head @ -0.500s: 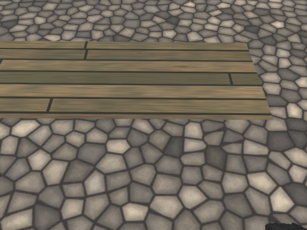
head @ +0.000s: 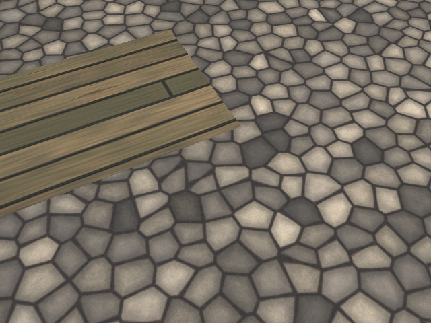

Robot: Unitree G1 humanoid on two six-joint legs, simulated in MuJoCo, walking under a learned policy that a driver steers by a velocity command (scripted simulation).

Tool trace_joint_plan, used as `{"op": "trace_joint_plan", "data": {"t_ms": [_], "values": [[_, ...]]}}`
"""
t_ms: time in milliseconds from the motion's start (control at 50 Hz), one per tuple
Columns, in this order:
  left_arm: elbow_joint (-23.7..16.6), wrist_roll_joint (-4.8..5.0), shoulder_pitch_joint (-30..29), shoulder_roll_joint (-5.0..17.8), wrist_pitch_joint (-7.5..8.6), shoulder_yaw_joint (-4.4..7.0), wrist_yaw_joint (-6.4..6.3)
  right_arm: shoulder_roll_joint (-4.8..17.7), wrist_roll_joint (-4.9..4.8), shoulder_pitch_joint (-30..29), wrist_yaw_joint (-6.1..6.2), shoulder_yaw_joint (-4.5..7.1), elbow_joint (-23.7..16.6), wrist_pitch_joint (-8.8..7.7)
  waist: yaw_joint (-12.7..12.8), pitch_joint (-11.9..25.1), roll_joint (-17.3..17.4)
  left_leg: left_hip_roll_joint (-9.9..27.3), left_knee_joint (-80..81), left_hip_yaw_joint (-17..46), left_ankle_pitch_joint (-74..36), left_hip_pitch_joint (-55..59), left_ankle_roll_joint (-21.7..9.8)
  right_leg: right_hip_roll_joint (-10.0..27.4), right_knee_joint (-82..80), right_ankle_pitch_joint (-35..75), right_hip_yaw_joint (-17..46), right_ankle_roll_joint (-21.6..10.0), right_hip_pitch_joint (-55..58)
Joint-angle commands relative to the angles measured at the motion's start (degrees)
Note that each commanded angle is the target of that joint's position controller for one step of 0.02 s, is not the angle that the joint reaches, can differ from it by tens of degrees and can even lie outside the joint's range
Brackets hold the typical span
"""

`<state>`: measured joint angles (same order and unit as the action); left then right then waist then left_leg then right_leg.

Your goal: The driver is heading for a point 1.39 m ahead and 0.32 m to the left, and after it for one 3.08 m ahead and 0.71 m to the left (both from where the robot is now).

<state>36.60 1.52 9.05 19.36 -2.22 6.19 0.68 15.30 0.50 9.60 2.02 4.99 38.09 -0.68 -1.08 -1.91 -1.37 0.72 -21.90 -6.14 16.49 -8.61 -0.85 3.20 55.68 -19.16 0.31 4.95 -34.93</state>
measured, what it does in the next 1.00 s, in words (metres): walks ahead, turning left: right foot, then left foot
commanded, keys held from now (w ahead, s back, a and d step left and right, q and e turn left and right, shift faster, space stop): q+shift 0.18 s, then w+q+shift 0.48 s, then w+e+shift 0.34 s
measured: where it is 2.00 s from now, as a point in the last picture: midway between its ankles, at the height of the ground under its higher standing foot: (115, 131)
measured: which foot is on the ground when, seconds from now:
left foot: down 0.00-0.14, up 0.16-0.62, down 0.64-1.00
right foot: up 0.00-0.10, down 0.12-0.64, up 0.66-1.00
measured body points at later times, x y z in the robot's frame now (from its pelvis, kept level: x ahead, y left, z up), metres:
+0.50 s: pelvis +0.12 +0.00 +0.00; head +0.11 +0.02 +0.45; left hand +0.14 +0.30 -0.12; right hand +0.30 -0.26 -0.09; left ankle +0.15 +0.15 -0.67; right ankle +0.09 -0.15 -0.74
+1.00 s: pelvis +0.38 +0.21 -0.02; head +0.41 +0.24 +0.43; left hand +0.43 +0.50 -0.15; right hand +0.45 -0.04 -0.14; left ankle +0.19 +0.15 -0.74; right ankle +0.61 +0.21 -0.68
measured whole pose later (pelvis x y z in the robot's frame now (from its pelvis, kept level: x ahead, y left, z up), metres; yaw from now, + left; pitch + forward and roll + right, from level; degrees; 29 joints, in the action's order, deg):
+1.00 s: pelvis +0.38 +0.21 -0.02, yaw +21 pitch +2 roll -1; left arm 44.9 -0.3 7.9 15.7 0.5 1.4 4.1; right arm 13.2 1.3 27.6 0.1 0.7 49.7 -5.8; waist -2.3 -2.2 -1.1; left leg -5.7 -5.4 -9.8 21.6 14.5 -4.8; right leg -0.5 47.1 3.1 -6.5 -5.3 -45.6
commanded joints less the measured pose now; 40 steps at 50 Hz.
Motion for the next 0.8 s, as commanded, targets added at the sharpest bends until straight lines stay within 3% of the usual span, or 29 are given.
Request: {"op": "trace_joint_plan", "data": {"t_ms": [20,60,100,120,140,160,180,200,220,240,260,320,380,400,420,460,500,560,580,600,620,640,660,680,700,720,740,760,800], "values": [[-6.12,-0.74,-4.05,-0.84,1.15,-1.31,0.93,10.96,-0.77,-0.23,-0.08,2.61,-1.8,0.02,-0.85,4.9,7.61,13.71,2.07,7.02,-38.45,3.83,-10.7,-1.29,-9.46,1.51,-1.2,-1.35,3.18],[-5.67,-1.03,-3.82,0.22,1.38,-1.12,0.87,11.16,-1.99,-0.32,-1.01,2.23,-0.68,-0.32,-0.05,6.36,8.49,13.66,-0.14,7.8,-38.4,3.63,-10.48,-3.59,-16.85,2.9,-1.68,-3.01,9.45],[-3.73,-1.81,-0.15,0.16,1.8,-0.98,0.39,8.54,-3.23,-1.37,-2.23,0.73,0.78,-1.39,3.45,8.11,6.93,11.28,-4.49,7.67,-35.77,-0.55,-7.56,-4.99,-32.32,17.22,-1.95,-5.83,24.41],[-3.71,-2.66,1.71,3.19,2.07,-0.33,-0.39,7.37,-2.78,0.46,-2.84,0.05,1.76,-2.33,4.42,9.59,5.19,8.6,-7.95,6.84,-32.53,-5.21,-4.01,-2.53,-34.64,28.96,0.57,-7.15,34.37],[-4.43,-4.33,7.16,8.59,2.2,0.49,-1.64,4.7,-0.12,-0.49,-3.21,-1.41,0.02,-3.09,6.01,16.82,-2.57,4.91,-18.56,4.92,-9.48,-14.57,0.93,11.57,-28.83,59.87,12.8,-11.57,49.1],[-3.74,-4.87,5.61,8.38,1.95,0.17,-2.14,3.25,-0.49,6.1,-3.23,-1.98,1.15,-2.47,3.6,23.85,-12.11,2.14,-31.44,8.56,25.53,-19.41,4.33,23.83,-26.1,67.69,20.86,-23.8,50.83],[-3.83,-3.94,5.25,6.59,1.59,0.08,-1.95,10.31,-2.37,4.09,-2.95,0.07,1.71,-1.4,5.76,22.32,-7.98,2.54,-39.74,10.35,28.07,-20.84,5.32,21.68,-28.2,60.02,18.13,-25.22,45.43],[-2.75,-2.4,4.98,7.34,1.64,0.64,-1.84,11.83,-3.38,3.54,-2.76,0.87,1.21,-0.77,5.54,17.56,-7.64,3.4,-43.96,8.68,24.56,-27.35,4.55,17.9,-31.54,36.99,14.61,-22.19,44.38],[-1.75,-1.12,4.5,6.46,1.87,0.66,-2.0,10.5,-3.33,3.21,-2.33,0.82,1.82,-0.1,5.13,13.33,-5.66,5.18,-44.22,7.83,18.52,-30.31,3.69,15.58,-37.01,5.9,14.07,-18.86,39.94],[-1.06,-0.38,2.61,6.28,2.37,0.62,-2.0,10.35,-2.67,2.82,-1.92,0.99,1.6,0.82,4.15,8.36,-8.53,5.61,-44.53,6.84,14.26,-31.19,3.54,15.12,-41.92,-10.43,14.68,-16.99,33.54],[-0.79,-0.65,1.17,5.99,3.16,0.51,-2.12,9.4,-2.32,3.53,-1.8,0.96,1.57,1.42,3.09,5.32,-10.1,5.95,-46.37,6.46,10.09,-30.75,3.42,14.72,-45.66,-17.09,14.17,-15.92,28.55],[-0.31,-1.57,-0.95,2.63,5.93,0.01,-2.43,7.18,-2.1,4.34,-1.33,1.1,1.06,1.13,1.37,3.46,-7.93,7.53,-47.34,7.56,1.49,-33.07,2.77,15.76,-49.95,-17.33,9.54,-13.96,27.09],[1.27,-1.85,0.47,3.02,7.05,0.54,-2.72,5.78,-2.09,3.28,-1.32,1.07,-0.09,0.76,0.84,2.95,-5.73,8.95,-46.12,8.24,-2.67,-36.94,2.73,17.11,-50.75,-14.87,4.39,-13.31,29.75],[2.93,-4.91,3.93,4.5,6.39,0.25,-1.61,5.58,3.63,2.34,-4.56,0.65,-0.03,2.41,0.47,1.79,-0.69,7.17,-43.78,5.72,-3.31,-34.07,2.0,16.99,-50.71,-15.01,0.37,-12.1,26.31],[2.99,-4.94,3.32,5.45,6.38,0.77,-1.12,4.59,3.0,2.14,-6.26,0.6,-0.56,3.19,-0.37,1.03,-3.92,7.25,-41.45,5.51,-4.54,-32.95,1.58,16.73,-50.78,-15.44,-2.18,-11.13,24.98],[2.49,-4.4,1.13,6.34,6.58,0.93,-0.95,4.9,1.32,1.51,-7.79,0.46,-1.24,3.82,-1.94,0.45,-7.09,7.68,-36.42,5.23,-6.56,-29.44,0.64,17.2,-51.42,-17.55,-5.68,-9.27,22.81],[2.32,-4.35,-0.7,6.99,6.55,1.06,-1.05,6.0,0.89,0.94,-8.0,0.5,-1.79,4.06,-3.33,-0.26,-7.62,7.72,-31.03,2.83,-4.59,-24.52,-1.06,17.49,-52.21,-19.34,-9.06,-7.86,21.89],[2.84,-4.35,0.37,7.87,5.81,1.29,-0.92,7.18,0.78,-1.52,-7.6,0.52,-2.58,4.06,-2.37,-2.68,-6.57,7.15,-25.43,-1.55,2.39,-21.64,-4.31,18.36,-50.32,-20.27,-12.25,-7.73,25.93],[3.08,-4.27,1.05,8.09,5.27,1.32,-0.62,7.38,0.68,-1.34,-7.3,0.51,-2.42,3.95,-1.96,-3.12,-5.53,6.32,-23.94,-3.1,3.94,-20.66,-5.47,18.69,-47.95,-19.46,-13.03,-7.97,27.84],[3.14,-4.02,0.87,8.17,4.62,1.31,-0.3,7.13,0.49,1.78,-6.81,0.52,-1.21,3.62,-3.25,-2.91,-3.53,4.55,-21.6,-4.98,3.92,-16.39,-6.66,18.11,-42.32,-16.06,-14.91,-8.11,27.73],[3.24,-3.91,0.34,7.33,3.93,1.04,0.01,7.42,0.46,10.7,-6.01,1.06,2.45,2.96,-7.52,-0.79,2.36,0.65,-17.17,-6.18,4.78,-7.34,-7.79,14.51,-25.88,0.12,-19.49,-7.68,25.96],[1.8,-4.53,-2.14,4.93,3.53,-0.14,0.47,10.36,0.2,25.94,-4.63,2.27,8.03,1.98,-14.18,2.16,14.33,-4.33,-13.21,-1.78,12.47,4.14,-9.03,10.35,2.12,14.33,-19.95,-6.89,16.79],[-3.76,-4.03,-2.76,-3.3,4.34,-2.67,1.28,16.46,-0.52,20.88,-3.81,2.4,6.7,1.62,-7.02,-0.98,32.06,7.23,1.58,30.54,26.42,8.82,-13.88,0.02,19.8,-13.03,-13.74,-3.5,-9.11],[-6.51,-5.8,-6.22,-1.01,5.17,-2.96,1.25,17.83,-0.93,16.34,-3.63,2.44,2.27,0.79,-7.01,2.05,26.01,13.35,14.82,49.43,31.85,11.9,-15.78,-2.56,26.52,-12.24,-2.02,-2.73,-19.64],[-5.94,-5.66,-6.93,1.9,5.95,-2.5,1.22,16.91,0.46,16.14,-3.01,2.25,2.36,0.08,-6.37,1.42,17.19,17.39,14.97,47.39,27.37,13.43,-14.99,0.27,28.09,-6.98,-0.9,-3.71,-22.46],[-3.25,-5.25,-4.3,2.98,6.29,-2.5,0.97,14.76,1.31,16.3,-2.61,1.8,2.83,-0.61,-4.65,2.03,8.74,17.46,10.57,41.18,22.69,10.65,-13.27,3.32,25.09,-0.37,-0.49,-4.9,-19.49],[-0.9,-4.84,-2.11,2.75,6.07,-2.68,1.03,12.33,1.34,13.97,-2.56,1.03,2.89,-1.46,-2.61,1.42,4.63,14.28,9.59,33.92,19.82,6.1,-10.27,5.71,20.95,5.13,0.11,-5.69,-15.06],[0.72,-4.4,0.47,2.26,5.3,-2.84,1.53,10.36,1.08,12.37,-2.5,0.21,2.78,-2.56,-0.96,1.34,6.12,12.27,10.82,30.11,17.36,3.09,-7.72,6.36,18.92,8.91,0.59,-5.77,-11.13],[3.28,-2.85,1.08,2.16,3.37,-2.73,2.63,8.51,0.8,12.87,-2.53,-0.54,3.93,-4.22,-0.45,-1.19,4.11,10.51,14.15,22.47,8.58,2.9,-3.98,5.64,16.8,13.81,1.22,-5.93,-10.55]]}}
